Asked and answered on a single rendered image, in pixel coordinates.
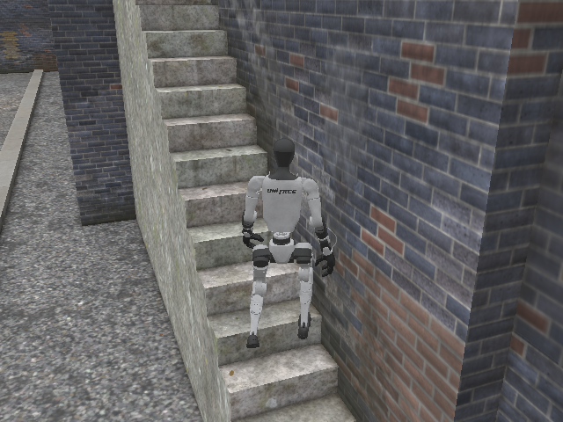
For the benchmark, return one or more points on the stairs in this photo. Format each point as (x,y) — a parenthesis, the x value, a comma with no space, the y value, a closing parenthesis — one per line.
(193,150)

